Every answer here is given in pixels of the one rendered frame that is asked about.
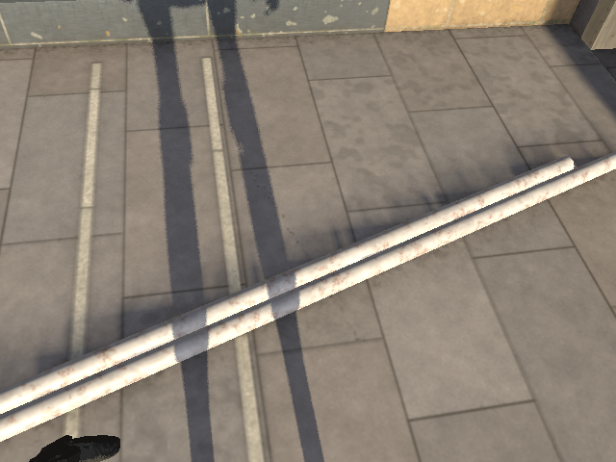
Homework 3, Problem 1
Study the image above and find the left robot hand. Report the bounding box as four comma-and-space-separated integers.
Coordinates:
29, 435, 120, 462

